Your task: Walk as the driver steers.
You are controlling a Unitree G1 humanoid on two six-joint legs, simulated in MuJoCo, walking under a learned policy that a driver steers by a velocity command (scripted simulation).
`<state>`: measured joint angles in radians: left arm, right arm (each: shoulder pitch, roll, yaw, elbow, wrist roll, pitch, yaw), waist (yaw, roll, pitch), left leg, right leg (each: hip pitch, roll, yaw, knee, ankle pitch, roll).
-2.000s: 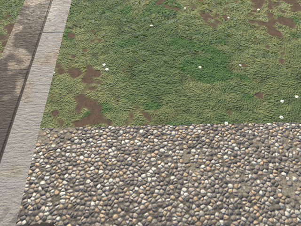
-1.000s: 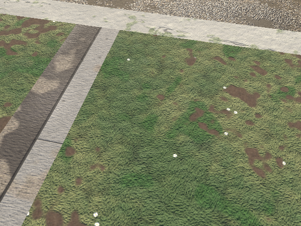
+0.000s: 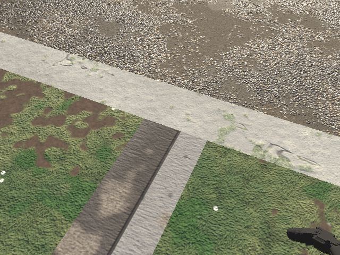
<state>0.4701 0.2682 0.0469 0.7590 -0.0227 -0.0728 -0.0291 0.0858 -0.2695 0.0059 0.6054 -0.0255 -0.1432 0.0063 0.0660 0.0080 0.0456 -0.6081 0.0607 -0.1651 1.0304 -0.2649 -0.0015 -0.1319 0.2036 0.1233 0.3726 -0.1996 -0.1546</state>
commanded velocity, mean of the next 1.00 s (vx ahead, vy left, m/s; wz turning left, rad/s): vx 1.00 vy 0.00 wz -0.95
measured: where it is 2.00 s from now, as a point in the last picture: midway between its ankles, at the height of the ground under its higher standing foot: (298, 151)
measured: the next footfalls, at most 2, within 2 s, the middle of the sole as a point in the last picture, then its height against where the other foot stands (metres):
left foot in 0.20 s outside the picture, level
right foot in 0.68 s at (245, 208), level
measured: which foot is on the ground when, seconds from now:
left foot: up 0.00-0.18, down 0.20-0.68, up 0.70-1.00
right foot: down 0.00-0.22, up 0.24-0.66, down 0.68-1.00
